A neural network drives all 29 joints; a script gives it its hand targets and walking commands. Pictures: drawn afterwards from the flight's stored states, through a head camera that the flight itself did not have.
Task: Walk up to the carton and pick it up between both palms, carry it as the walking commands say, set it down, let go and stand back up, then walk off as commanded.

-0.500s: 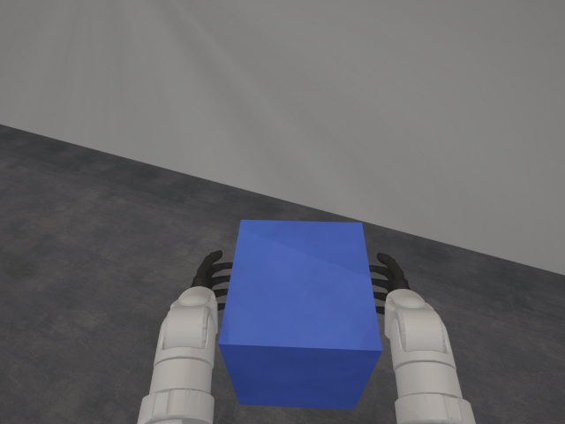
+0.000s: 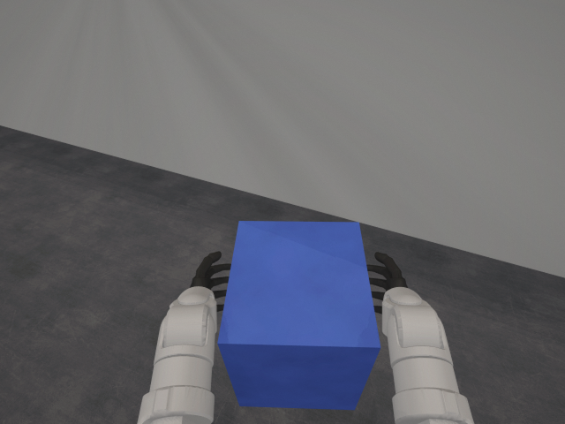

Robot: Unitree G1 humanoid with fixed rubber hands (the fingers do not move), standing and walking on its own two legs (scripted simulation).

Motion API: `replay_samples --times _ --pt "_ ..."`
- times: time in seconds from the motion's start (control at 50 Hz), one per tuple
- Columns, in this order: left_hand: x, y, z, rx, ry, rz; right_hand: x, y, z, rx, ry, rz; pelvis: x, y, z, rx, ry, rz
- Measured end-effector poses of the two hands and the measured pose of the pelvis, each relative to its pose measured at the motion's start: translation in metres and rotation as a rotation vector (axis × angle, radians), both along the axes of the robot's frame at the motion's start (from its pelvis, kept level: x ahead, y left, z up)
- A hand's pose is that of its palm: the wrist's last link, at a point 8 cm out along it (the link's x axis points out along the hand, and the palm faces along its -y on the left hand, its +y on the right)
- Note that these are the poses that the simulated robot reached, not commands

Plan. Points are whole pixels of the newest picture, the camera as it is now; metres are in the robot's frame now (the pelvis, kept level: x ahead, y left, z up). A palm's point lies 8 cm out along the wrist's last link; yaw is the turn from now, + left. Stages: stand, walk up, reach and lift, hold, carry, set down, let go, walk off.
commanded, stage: hold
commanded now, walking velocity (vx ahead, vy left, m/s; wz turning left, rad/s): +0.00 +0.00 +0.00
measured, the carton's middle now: (297, 316) +0.32 +0.00 -0.03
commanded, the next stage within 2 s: carry in 0.56 s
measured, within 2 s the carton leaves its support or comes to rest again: neither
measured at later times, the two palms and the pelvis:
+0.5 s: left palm (200, 296) +0.30 +0.15 +0.06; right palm (392, 298) +0.30 -0.14 +0.05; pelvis +0.01 +0.00 +0.00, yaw +0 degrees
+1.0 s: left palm (125, 312) +0.26 +0.24 +0.08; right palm (333, 300) +0.28 -0.05 +0.08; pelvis +0.00 +0.08 -0.02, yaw +1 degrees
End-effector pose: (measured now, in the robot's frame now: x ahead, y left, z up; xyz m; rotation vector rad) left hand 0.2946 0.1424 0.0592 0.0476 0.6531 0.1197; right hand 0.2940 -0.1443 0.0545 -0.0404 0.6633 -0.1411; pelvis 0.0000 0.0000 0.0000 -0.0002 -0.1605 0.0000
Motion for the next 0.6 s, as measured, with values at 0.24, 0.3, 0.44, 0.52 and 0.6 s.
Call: replay_samples --times 0.24,0.3,0.44,0.52,0.6 --pt "0.0013 0.0014 -0.0001 -0.004 -0.002 0.010 0.0032 0.0016 0.0000 -0.002 -0.002 0.005 -0.0002 -0.0012 -0.0003 0.000 0.004 -0.002" --pt "0.0022 0.0018 -0.0004 -0.002 -0.002 0.007 0.0037 0.0020 -0.0003 -0.005 -0.001 0.006 0.0010 -0.0006 0.0000 0.000 0.006 -0.002" --pt "0.0041 0.0029 -0.0011 0.003 0.000 -0.002 0.0041 0.0028 -0.0011 -0.007 0.002 0.008 0.0047 0.0015 0.0009 -0.001 0.010 -0.004" --pt "0.0046 0.0037 -0.0017 0.005 0.002 -0.007 0.0037 0.0032 -0.0016 -0.007 0.004 0.009 0.0066 0.0030 0.0014 -0.001 0.011 -0.005" --pt "0.0082 0.0042 -0.0035 -0.002 -0.005 -0.007 0.0066 0.0047 -0.0030 -0.014 -0.003 0.000 0.0073 0.0055 -0.0026 -0.005 0.078 0.013"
